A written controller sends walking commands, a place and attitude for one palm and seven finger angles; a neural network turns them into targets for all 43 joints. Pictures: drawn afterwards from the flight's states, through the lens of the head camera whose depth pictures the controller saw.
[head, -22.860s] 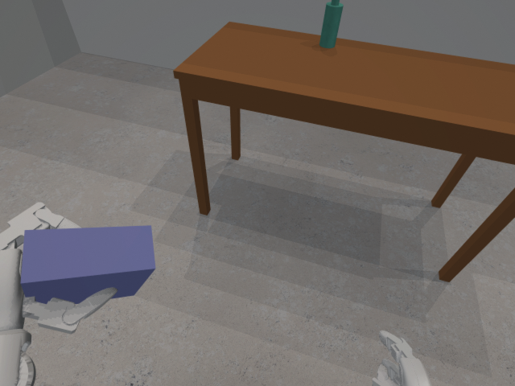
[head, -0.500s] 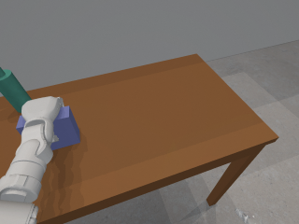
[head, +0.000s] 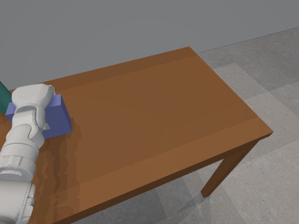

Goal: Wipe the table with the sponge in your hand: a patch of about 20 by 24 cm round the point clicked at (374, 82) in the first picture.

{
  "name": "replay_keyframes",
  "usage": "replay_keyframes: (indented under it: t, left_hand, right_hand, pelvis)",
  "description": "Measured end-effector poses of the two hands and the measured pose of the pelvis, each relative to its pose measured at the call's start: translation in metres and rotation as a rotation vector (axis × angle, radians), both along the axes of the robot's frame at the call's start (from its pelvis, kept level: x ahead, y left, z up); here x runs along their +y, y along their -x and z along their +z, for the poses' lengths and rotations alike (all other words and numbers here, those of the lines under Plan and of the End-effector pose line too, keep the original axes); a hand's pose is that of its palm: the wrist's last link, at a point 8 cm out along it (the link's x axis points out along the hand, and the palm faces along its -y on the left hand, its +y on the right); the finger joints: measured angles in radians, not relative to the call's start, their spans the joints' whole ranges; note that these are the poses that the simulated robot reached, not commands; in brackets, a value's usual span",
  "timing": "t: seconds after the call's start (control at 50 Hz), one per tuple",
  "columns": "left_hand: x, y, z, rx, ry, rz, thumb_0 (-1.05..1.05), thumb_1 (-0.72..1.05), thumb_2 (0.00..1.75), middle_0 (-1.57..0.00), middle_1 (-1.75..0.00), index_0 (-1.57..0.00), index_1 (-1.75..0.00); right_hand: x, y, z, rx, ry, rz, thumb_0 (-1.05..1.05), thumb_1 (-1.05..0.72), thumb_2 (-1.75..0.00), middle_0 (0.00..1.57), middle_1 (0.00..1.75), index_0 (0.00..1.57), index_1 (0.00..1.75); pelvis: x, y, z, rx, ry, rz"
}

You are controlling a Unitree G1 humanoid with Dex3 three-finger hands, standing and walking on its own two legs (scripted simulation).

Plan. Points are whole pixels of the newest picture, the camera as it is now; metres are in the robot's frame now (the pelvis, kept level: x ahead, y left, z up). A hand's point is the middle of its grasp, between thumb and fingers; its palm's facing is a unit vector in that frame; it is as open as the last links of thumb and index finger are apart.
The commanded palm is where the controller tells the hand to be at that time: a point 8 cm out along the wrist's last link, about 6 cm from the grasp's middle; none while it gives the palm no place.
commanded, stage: slide across to the middle lane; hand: left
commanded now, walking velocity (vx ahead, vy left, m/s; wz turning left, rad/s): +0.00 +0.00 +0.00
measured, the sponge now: (45, 123) +0.38 +0.34 +0.04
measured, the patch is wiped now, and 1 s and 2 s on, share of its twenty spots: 0.50 0.50 0.80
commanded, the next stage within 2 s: wipe back along the middle lane in 0.48 s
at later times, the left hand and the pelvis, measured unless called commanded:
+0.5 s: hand (62, 105) +0.41 +0.28 +0.08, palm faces -0.04 -0.01 -1.00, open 9.6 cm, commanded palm +0.39 +0.26 +0.12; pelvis +0.02 +0.01 +0.00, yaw +1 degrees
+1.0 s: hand (67, 113) +0.38 +0.26 +0.08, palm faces -0.01 -0.02 -1.00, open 9.6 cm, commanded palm +0.35 +0.24 +0.10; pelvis +0.02 -0.01 +0.00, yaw +1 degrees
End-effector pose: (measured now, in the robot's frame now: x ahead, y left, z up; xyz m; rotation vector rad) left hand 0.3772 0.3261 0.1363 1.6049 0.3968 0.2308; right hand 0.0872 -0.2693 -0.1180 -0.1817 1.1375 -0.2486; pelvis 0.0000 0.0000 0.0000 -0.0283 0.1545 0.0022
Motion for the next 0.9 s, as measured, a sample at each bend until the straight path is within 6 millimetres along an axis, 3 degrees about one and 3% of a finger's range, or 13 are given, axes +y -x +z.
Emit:
replay_keyframes:
  t: [0.12, 0.4, 0.52, 0.9]
  left_hand:
    - [-0.008, -0.003, -0.001, -0.035, 0.041, -0.001, 0.01, -0.5, 1.13, -0.79, -1.4, -0.79, -1.41]
    - [-0.036, -0.014, 0.0, -0.059, 0.043, -0.014, 0.0, -0.49, 1.13, -0.78, -1.41, -0.78, -1.42]
    - [-0.052, -0.017, -0.001, -0.076, 0.045, -0.017, 0.0, -0.49, 1.13, -0.77, -1.42, -0.78, -1.43]
    - [-0.07, 0.004, -0.003, -0.095, 0.049, 0.01, 0.0, -0.48, 1.13, -0.75, -1.45, -0.75, -1.46]
  right_hand:
    - [0.006, -0.009, 0.002, -0.013, -0.014, -0.008, 0.01, -0.91, -0.9, 0.2, 0.3, 0.2, 0.3]
    - [0.033, -0.075, 0.012, -0.148, -0.061, 0.084, 0.01, -0.91, -0.9, 0.2, 0.3, 0.21, 0.3]
    - [0.04, -0.093, 0.015, -0.178, -0.079, 0.109, 0.01, -0.91, -0.9, 0.2, 0.3, 0.21, 0.3]
    - [0.023, -0.093, 0.017, -0.169, -0.083, 0.107, 0.01, -0.91, -0.9, 0.2, 0.3, 0.2, 0.3]
  pelvis:
    - [0.003, -0.006, 0.002, -0.015, -0.002, -0.002]
    - [0.008, -0.014, 0.003, -0.021, -0.008, 0.013]
    - [0.007, -0.019, 0.003, -0.022, -0.009, 0.013]
    - [-0.003, -0.021, 0.003, -0.055, -0.016, 0.011]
